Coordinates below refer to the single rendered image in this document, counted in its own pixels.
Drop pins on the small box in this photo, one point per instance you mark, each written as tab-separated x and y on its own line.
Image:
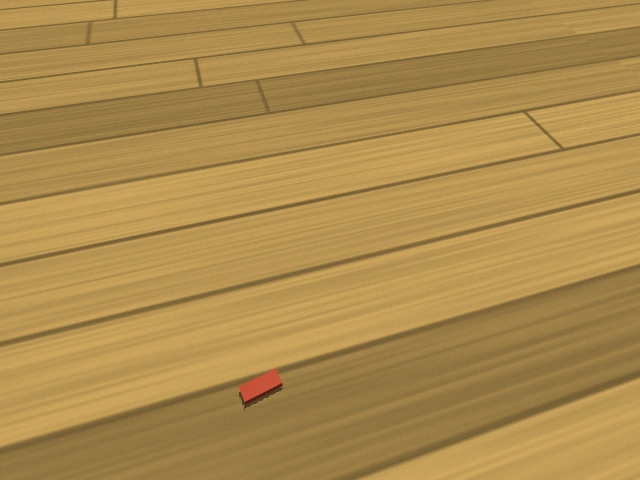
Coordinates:
260	386

